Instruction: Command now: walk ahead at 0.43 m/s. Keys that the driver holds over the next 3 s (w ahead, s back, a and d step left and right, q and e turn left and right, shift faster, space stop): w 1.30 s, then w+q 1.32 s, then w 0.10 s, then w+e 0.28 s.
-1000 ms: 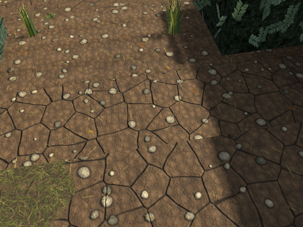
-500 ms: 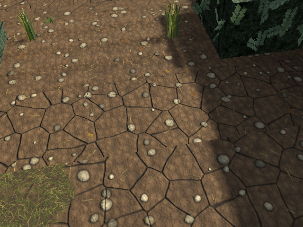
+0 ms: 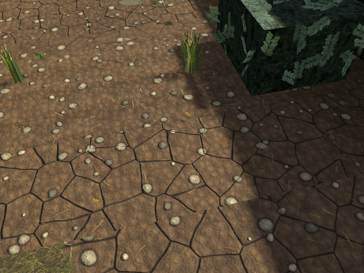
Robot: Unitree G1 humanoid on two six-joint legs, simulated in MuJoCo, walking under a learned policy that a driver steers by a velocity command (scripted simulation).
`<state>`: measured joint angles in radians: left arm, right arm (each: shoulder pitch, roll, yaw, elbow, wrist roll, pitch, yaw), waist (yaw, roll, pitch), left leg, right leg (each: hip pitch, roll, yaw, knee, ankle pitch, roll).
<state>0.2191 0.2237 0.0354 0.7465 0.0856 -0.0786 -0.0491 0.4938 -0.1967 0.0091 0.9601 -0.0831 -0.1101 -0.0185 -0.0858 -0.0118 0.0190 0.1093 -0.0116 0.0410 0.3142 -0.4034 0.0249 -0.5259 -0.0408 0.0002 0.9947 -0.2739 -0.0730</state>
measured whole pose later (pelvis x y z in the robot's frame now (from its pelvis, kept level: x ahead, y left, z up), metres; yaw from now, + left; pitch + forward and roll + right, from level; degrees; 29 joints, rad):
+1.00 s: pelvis +0.59 +0.01 -0.14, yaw +0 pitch +0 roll +1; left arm 0.13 0.22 0.02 0.87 0.08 -0.08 -0.04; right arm 0.48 -0.19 0.01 1.00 -0.07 -0.12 0.04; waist -0.08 -0.03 0.02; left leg -0.10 -0.09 0.06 0.24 -0.14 0.09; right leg -0.66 -0.10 0.04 0.86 -0.06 -0.04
